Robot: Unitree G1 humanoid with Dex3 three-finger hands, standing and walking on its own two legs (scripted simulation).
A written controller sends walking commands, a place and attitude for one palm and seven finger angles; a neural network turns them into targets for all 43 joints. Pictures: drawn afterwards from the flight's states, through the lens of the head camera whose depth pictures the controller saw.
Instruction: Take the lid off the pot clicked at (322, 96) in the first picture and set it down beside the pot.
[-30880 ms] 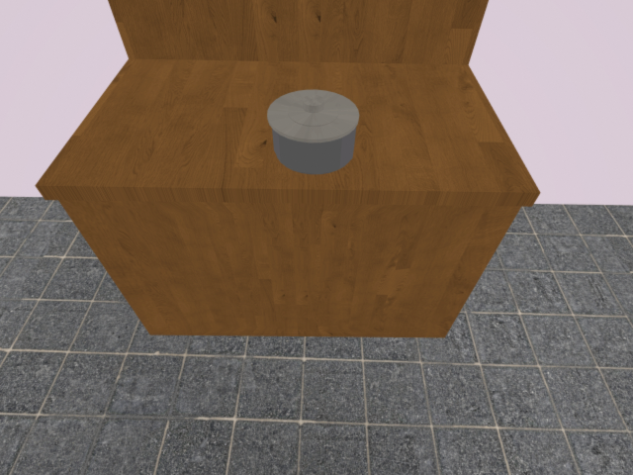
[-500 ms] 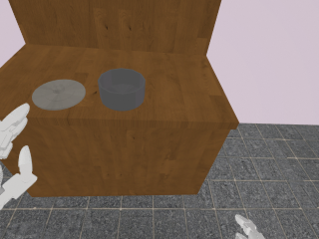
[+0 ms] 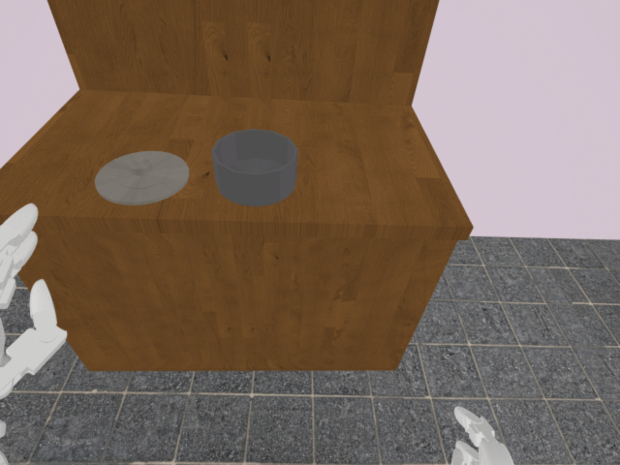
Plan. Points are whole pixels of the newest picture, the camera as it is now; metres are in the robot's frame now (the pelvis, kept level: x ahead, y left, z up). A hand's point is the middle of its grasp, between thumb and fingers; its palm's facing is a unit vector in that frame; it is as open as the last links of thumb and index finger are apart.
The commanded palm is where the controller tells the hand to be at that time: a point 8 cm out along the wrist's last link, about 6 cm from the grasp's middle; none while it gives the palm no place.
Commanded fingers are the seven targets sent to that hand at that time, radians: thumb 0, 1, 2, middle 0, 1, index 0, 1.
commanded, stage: let the arm hang, fingers relaxed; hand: left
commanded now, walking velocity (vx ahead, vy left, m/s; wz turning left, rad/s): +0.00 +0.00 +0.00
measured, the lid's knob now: (141, 166) +0.69 +0.40 -0.01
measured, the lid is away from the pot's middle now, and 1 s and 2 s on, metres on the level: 0.25 0.25 0.25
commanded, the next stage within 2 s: look to check the result in 1.16 s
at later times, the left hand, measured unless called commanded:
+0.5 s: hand out of the picture -0.03 +0.18 -0.18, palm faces +0.11 -0.98 -0.18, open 7.2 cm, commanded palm none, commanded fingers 0.00 0.90 0.90 -0.20 -0.30 -0.20 -0.30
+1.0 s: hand out of the picture +0.04 +0.18 -0.17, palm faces +0.10 -0.98 -0.19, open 7.3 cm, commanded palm none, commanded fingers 0.00 0.90 0.90 -0.20 -0.30 -0.20 -0.30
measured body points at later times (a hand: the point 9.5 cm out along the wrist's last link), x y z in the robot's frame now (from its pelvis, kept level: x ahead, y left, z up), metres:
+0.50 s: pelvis +0.02 +0.01 +0.00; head +0.05 +0.03 +0.45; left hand -0.03 +0.24 -0.16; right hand +0.02 -0.23 -0.14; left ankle +0.02 +0.12 -0.73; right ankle +0.02 -0.11 -0.73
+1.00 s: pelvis +0.04 +0.02 +0.01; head +0.05 +0.02 +0.46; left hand +0.03 +0.24 -0.15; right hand +0.03 -0.19 -0.15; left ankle +0.02 +0.12 -0.73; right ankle +0.02 -0.11 -0.73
